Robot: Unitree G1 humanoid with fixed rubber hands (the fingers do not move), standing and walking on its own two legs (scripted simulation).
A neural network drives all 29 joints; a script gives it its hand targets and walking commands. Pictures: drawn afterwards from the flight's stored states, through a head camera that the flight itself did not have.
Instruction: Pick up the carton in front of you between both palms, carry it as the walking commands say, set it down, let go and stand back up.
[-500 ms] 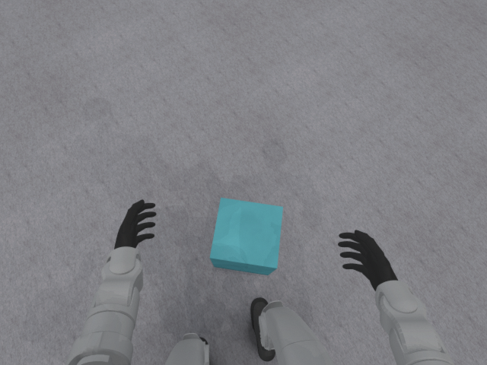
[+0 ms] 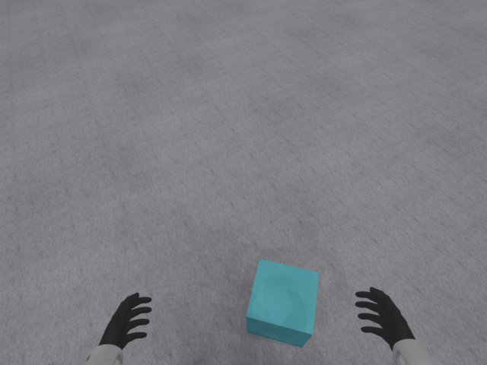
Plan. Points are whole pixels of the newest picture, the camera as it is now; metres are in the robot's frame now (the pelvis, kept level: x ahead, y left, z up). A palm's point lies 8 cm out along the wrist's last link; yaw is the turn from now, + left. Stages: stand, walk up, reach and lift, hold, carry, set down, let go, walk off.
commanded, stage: let go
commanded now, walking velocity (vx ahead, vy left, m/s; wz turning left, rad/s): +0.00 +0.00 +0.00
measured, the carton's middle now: (281, 304) +0.37 -0.11 -0.65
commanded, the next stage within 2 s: stand in 0.36 s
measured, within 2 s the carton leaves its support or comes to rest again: neither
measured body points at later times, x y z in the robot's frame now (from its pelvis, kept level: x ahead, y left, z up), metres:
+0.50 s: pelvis -0.01 -0.02 -0.01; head +0.00 -0.04 +0.44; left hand +0.15 +0.24 -0.09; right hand +0.14 -0.28 -0.10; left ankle -0.07 +0.10 -0.74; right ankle +0.03 -0.14 -0.74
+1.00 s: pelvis +0.02 -0.04 -0.01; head +0.03 -0.06 +0.44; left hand +0.13 +0.27 -0.10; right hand +0.16 -0.32 -0.12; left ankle -0.08 +0.10 -0.74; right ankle +0.03 -0.14 -0.74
